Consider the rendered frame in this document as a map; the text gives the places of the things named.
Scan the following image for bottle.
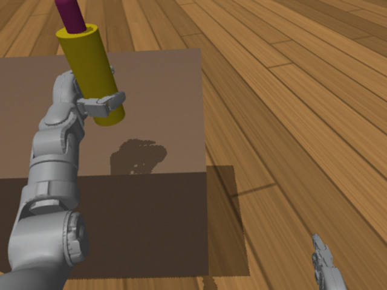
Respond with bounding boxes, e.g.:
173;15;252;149
55;0;125;126

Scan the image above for left robot hand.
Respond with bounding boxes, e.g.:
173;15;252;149
53;66;126;120

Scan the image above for left robot arm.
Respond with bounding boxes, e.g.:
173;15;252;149
0;101;89;290

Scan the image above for right robot hand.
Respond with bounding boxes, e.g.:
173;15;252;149
312;234;347;290

